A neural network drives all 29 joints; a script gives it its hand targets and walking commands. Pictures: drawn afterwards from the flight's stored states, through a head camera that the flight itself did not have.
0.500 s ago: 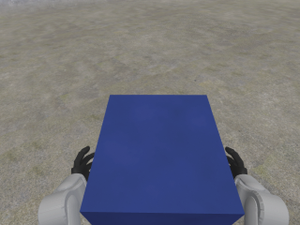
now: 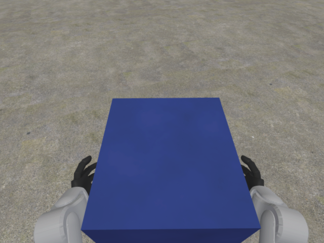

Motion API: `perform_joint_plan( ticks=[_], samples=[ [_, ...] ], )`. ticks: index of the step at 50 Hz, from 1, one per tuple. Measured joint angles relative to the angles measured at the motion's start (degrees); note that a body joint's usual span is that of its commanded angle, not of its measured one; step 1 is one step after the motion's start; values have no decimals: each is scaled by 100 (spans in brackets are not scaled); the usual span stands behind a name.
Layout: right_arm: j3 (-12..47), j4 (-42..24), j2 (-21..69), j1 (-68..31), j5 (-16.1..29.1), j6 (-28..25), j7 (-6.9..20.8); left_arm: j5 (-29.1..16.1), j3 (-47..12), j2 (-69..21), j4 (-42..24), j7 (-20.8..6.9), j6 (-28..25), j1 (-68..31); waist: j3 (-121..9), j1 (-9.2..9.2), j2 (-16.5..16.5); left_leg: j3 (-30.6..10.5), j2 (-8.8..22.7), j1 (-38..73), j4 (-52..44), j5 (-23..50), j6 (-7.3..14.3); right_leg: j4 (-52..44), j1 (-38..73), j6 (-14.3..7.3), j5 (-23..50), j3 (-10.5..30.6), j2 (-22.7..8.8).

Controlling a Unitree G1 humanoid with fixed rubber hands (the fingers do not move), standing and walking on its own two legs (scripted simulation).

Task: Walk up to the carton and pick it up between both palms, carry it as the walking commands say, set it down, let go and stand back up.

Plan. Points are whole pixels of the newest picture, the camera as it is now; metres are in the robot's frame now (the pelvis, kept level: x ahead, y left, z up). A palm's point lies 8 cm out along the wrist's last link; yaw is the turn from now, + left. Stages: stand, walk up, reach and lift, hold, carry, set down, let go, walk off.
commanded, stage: carry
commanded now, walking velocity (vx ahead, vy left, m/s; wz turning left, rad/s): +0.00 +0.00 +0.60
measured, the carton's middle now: (166, 177) +0.29 +0.01 +0.02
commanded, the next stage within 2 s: none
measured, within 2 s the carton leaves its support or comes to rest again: neither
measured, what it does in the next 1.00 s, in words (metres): walks backwards, turning left: right foot, then left foot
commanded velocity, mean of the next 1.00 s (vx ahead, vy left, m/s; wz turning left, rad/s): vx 0.00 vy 0.00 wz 0.60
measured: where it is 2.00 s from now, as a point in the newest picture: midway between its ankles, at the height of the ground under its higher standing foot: outside the picture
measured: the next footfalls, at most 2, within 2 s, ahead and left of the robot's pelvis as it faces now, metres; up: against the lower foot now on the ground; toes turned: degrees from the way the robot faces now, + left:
right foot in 0.04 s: +0.03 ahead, -0.11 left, +0.00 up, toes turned -7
left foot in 0.38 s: -0.02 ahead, +0.18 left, +0.00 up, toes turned +23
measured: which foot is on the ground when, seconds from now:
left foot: down 0.00-0.04, up 0.06-0.36, down 0.38-0.76, up 0.78-1.00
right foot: up 0.00-0.02, down 0.04-0.38, up 0.40-0.74, down 0.76-1.00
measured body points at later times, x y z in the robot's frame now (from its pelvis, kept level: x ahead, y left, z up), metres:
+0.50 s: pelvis -0.05 +0.06 -0.01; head -0.06 +0.08 +0.44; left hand +0.12 +0.33 +0.05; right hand +0.24 -0.02 +0.05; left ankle -0.06 +0.16 -0.73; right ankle -0.03 -0.07 -0.68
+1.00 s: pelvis -0.10 +0.07 +0.01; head -0.11 +0.05 +0.46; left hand +0.02 +0.35 +0.09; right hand +0.21 +0.04 +0.08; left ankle -0.17 +0.20 -0.67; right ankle -0.05 -0.04 -0.73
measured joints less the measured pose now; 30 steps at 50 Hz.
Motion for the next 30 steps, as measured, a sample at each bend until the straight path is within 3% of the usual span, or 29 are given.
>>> perform_joint_plan(
  ticks=[3, 5, 8, 10, 14, 18, 20, 21, 24, 25, 30],
  samples=[
    [87, -92, -157, 30, -22, 7, -2, -8, -64, 1, 72, -23, -77, -41, -79, -4, 163, -46, -35, -99, -33, 25, -77, -1103, 548, -239, 627, -196, 64],
    [158, -86, -299, 103, -26, 47, -2, 46, -100, -47, 156, -26, -49, -52, -128, -64, 127, 141, -5, -255, 697, -771, -319, -1142, 608, -387, 849, -292, -82],
    [190, -116, -417, 153, -12, 168, -3, 108, -126, -137, 175, -31, -19, 28, -217, -260, -67, 400, 183, -514, 2237, -1232, -451, -1210, 764, -350, 830, -475, -418],
    [184, -91, -467, 68, 29, 230, -3, 161, -137, -168, 116, -32, -9, 57, -249, -350, -157, 415, 344, -445, 2541, -1333, -483, -1220, 822, -276, 828, -550, -606],
    [175, 11, -578, -190, 118, 272, -4, 287, -170, -159, 14, -31, 45, -54, -254, -461, -183, 377, 585, -34, 2054, -1408, -559, -1062, 838, -115, 770, -765, -912],
    [159, 144, -642, -383, 160, 370, -7, 386, -177, -180, -3, -17, 105, -88, -279, -442, -167, 517, 590, 559, 1026, -1107, -633, -664, 738, 112, 601, -972, -1222],
    [156, 286, -520, -483, 130, 360, -12, 379, -120, -106, -35, -7, 154, -74, -288, -426, -270, 573, 439, 705, 640, -1178, -447, -214, 526, 255, 324, -924, -1421],
    [168, 415, -382, -520, 61, 316, -17, 336, -52, -18, -16, -8, 189, -59, -275, -409, -352, 558, 369, 596, 747, -1237, -340, 203, 322, 325, -116, -708, -1382],
    [104, 581, -44, -463, -104, 195, -24, 205, 64, 143, 94, -1, 248, -64, -94, -251, -359, 365, 345, 374, 826, -1126, -218, 1410, -246, 420, -1015, -196, -840],
    [59, 550, 24, -408, -123, 157, -24, 168, 87, 135, 127, 3, 232, -80, -19, -183, -344, 292, 333, 327, 762, -1021, -272, 1598, -390, 416, -1053, -106, -676],
    [-107, 154, 81, -134, 2, -55, 18, 28, 82, -63, 58, 12, -62, -40, 268, 32, -150, -11, 157, 152, 466, -646, -97, 1491, -701, 284, -564, 74, -219]
  ],
)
